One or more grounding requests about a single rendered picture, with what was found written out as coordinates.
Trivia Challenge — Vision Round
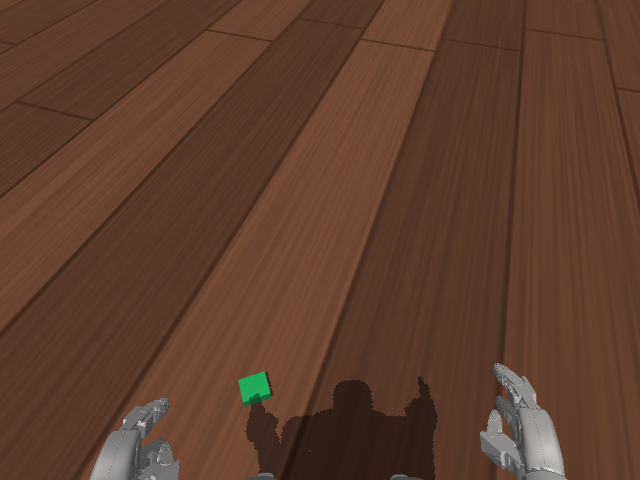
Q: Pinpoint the right robot hand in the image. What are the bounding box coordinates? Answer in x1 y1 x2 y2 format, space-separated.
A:
480 363 565 480

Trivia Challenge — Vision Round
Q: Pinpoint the left robot hand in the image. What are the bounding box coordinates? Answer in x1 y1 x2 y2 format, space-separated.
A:
89 398 179 480

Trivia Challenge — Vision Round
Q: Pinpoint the small box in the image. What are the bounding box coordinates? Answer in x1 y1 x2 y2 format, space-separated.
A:
238 371 272 407

